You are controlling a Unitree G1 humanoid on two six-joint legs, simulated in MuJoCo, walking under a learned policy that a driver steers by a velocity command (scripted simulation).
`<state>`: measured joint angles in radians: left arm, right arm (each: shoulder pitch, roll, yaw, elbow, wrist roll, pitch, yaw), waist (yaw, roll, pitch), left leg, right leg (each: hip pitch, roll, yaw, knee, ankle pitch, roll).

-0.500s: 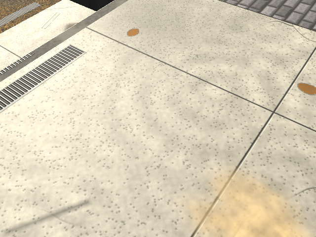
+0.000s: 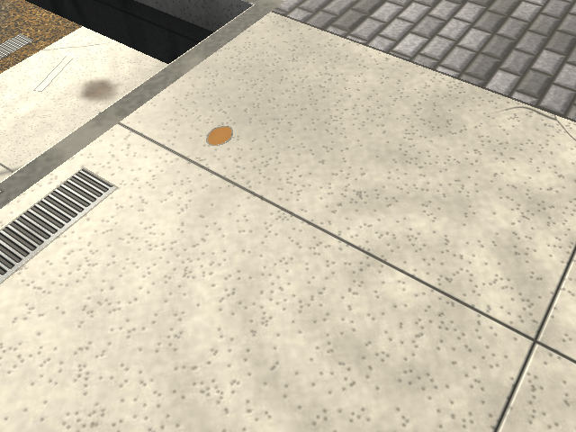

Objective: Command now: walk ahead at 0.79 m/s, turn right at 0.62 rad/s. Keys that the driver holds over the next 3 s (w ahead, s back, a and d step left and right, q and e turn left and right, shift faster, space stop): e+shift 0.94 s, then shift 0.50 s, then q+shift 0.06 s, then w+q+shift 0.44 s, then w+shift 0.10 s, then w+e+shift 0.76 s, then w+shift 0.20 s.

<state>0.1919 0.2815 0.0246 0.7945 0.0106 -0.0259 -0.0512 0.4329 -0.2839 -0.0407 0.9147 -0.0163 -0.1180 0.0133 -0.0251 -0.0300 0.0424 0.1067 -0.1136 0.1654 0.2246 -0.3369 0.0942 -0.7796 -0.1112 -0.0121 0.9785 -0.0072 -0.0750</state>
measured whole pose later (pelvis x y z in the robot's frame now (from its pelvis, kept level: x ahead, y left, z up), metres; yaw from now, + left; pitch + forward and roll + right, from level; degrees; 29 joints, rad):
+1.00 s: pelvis +0.38 +0.01 +0.00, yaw -56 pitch +1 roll +2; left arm 0.18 0.30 0.07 0.59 -0.02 0.08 0.00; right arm 0.11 -0.29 -0.09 0.69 0.00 0.01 -0.03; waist -0.01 0.00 0.07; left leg -0.32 0.09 0.18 0.47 -0.15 -0.02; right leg -0.41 -0.08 -0.03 0.76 -0.33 0.02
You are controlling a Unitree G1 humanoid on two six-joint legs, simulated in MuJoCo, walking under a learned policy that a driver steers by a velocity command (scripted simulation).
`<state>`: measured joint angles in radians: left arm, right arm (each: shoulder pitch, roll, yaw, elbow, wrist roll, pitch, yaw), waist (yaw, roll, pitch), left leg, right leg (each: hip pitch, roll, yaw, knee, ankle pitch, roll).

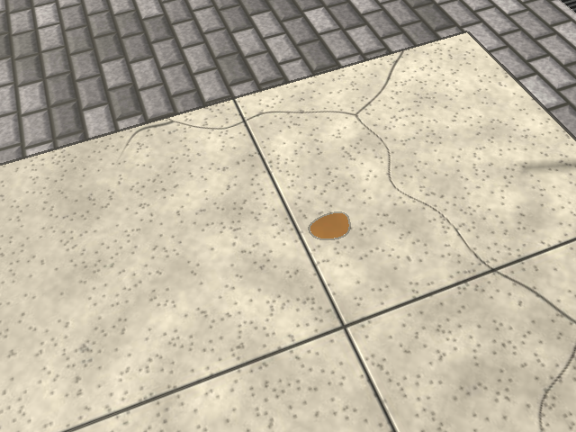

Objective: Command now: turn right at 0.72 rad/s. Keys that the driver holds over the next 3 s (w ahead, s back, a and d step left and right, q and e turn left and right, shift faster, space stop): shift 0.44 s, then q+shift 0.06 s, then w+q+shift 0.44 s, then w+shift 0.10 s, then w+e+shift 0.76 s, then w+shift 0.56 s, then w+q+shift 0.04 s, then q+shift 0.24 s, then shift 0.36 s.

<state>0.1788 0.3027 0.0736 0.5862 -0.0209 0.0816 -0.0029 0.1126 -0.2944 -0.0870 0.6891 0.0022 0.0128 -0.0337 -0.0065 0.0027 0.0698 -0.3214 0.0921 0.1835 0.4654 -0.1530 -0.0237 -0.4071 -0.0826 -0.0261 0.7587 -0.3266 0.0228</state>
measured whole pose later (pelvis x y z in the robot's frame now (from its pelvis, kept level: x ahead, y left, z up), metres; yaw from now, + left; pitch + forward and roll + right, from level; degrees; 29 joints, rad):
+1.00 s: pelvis +0.19 +0.08 -0.02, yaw +15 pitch +3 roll -1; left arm 0.46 0.32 0.08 0.84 0.05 -0.08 0.01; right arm 0.05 -0.32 -0.06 0.60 -0.04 0.04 0.11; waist 0.09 -0.02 -0.01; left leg -0.65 0.08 0.10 0.80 -0.29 0.12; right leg 0.20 -0.14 -0.32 0.26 -0.45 0.13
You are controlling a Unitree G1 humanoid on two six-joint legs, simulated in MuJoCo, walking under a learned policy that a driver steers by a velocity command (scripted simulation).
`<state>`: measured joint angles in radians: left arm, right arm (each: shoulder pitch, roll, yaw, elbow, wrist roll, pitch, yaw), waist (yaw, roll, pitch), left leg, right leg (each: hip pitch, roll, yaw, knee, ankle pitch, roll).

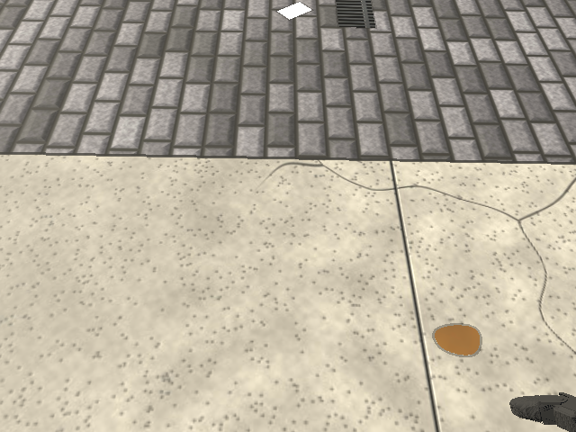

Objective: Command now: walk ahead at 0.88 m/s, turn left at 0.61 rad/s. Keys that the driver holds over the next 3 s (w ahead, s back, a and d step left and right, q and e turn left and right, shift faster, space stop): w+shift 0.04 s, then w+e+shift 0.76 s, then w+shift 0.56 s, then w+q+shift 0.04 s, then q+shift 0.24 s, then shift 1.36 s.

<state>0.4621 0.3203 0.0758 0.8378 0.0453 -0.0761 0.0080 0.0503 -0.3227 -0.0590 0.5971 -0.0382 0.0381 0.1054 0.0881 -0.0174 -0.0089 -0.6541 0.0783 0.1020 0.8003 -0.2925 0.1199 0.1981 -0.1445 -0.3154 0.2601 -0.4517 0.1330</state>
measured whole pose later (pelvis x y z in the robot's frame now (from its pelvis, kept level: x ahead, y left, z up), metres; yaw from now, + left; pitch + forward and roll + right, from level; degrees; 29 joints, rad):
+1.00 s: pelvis +0.88 +0.03 +0.01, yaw -32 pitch +2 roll +1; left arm 0.36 0.35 0.08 0.87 0.01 -0.08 -0.01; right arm 0.14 -0.29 -0.02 0.68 -0.06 -0.08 -0.01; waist 0.05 -0.02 0.02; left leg -0.44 0.00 0.00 0.60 -0.21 -0.01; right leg -0.23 0.11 0.14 1.20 -0.36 -0.12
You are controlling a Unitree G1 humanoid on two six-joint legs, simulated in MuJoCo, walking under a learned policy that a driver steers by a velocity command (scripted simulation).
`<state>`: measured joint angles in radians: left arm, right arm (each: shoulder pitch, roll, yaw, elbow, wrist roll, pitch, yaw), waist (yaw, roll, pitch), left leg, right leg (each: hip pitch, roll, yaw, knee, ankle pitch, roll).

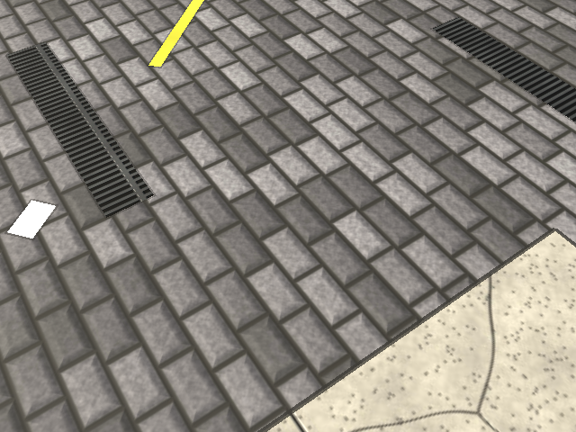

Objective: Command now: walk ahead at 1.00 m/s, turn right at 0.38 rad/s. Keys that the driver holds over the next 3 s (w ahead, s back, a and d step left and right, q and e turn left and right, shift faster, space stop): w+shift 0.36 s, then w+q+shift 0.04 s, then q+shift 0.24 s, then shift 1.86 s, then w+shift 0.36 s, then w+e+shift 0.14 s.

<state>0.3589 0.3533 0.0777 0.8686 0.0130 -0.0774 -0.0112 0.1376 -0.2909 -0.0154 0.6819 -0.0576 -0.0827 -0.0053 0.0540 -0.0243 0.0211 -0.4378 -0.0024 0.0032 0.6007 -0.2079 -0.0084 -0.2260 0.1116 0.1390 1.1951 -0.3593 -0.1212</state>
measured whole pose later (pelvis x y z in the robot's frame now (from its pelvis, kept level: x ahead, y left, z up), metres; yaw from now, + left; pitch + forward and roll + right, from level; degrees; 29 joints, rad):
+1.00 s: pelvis +0.74 -0.02 +0.01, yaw +10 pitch +2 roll +0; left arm 0.07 0.28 0.02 0.72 0.00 0.00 0.05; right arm 0.16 -0.26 -0.03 0.69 -0.02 -0.02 0.01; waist -0.02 0.00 0.07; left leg -0.42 -0.12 -0.01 0.47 -0.08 0.11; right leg -0.57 -0.06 0.09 1.05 -0.43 0.07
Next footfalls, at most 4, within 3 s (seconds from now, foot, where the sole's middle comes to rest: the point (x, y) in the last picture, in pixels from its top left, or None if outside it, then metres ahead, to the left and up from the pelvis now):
0.36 right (356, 411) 0.52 -0.09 -0.76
0.74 left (296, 276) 0.87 0.06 -0.76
1.16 right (387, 279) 0.87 -0.18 -0.76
2.82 left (278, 258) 0.93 0.11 -0.76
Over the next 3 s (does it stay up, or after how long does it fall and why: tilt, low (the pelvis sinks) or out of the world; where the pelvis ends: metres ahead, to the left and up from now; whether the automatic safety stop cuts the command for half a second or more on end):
stays up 0.97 0.03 0.02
